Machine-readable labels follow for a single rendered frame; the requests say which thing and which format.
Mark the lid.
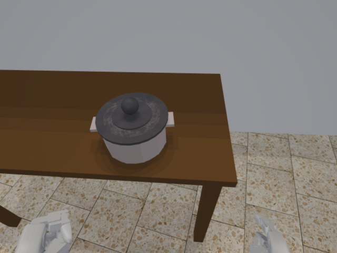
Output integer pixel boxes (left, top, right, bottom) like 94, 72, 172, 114
95, 92, 169, 145

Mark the robot right hand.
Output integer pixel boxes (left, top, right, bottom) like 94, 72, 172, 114
250, 213, 290, 253

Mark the robot left hand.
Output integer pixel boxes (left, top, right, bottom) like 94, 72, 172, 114
14, 209, 72, 253

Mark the knob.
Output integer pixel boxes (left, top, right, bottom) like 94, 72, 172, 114
121, 97, 139, 114

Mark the table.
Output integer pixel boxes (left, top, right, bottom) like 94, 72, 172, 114
0, 70, 237, 242

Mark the pot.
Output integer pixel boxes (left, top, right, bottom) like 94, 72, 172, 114
90, 112, 174, 164

